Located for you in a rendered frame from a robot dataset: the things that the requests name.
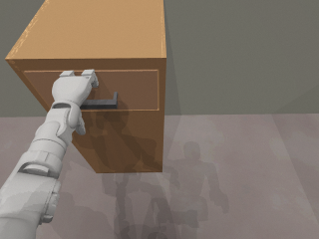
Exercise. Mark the left robot hand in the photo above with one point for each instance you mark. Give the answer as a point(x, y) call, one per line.
point(75, 89)

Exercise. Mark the left robot forearm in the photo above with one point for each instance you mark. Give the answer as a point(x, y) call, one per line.
point(47, 149)

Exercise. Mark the drawer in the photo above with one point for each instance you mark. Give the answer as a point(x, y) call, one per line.
point(137, 89)

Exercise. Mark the left robot upper arm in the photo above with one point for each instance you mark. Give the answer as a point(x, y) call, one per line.
point(28, 201)

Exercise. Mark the cabinet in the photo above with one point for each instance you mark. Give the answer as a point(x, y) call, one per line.
point(79, 35)

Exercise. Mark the handle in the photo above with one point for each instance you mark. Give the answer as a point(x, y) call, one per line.
point(111, 104)

